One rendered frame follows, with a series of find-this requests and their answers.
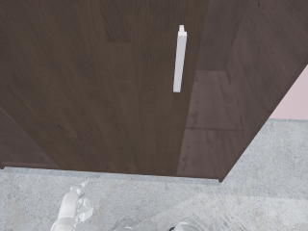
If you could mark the wardrobe door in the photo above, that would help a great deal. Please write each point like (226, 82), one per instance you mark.
(16, 146)
(92, 81)

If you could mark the left robot hand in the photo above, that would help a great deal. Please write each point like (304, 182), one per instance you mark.
(72, 200)

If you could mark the handle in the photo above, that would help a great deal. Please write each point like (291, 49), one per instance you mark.
(180, 56)

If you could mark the left robot forearm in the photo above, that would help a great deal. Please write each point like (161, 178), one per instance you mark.
(64, 224)

